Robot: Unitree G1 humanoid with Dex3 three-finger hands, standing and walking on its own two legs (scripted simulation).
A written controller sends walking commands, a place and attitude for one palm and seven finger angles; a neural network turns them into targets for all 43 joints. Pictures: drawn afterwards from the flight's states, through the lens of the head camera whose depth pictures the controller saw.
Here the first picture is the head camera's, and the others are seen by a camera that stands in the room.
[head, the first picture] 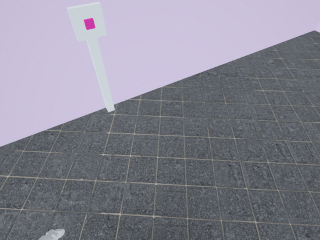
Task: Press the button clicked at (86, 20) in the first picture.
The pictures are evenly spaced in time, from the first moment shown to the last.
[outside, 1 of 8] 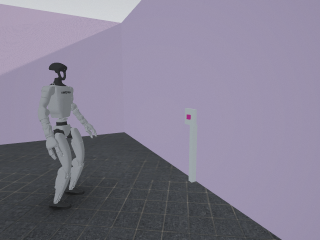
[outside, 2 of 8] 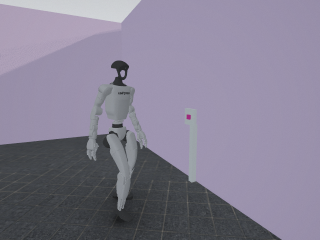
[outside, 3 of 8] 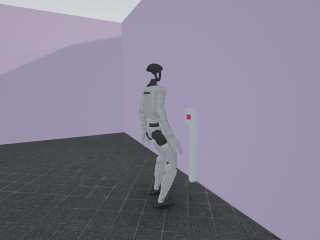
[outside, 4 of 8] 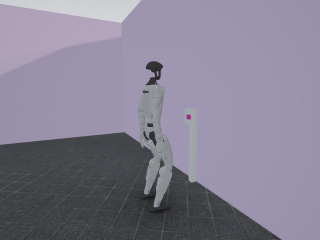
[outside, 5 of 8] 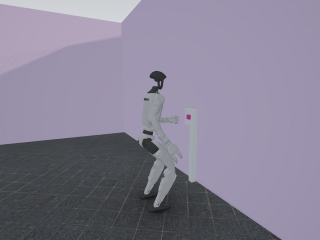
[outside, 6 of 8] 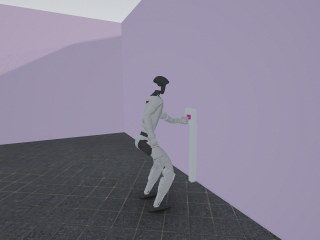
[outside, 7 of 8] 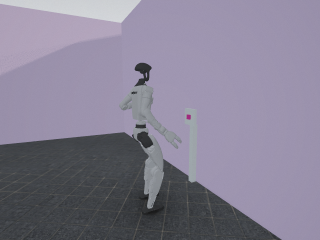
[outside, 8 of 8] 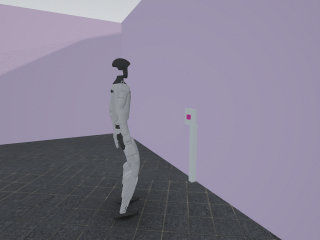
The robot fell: no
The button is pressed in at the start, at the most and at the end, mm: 0 9 0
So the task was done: yes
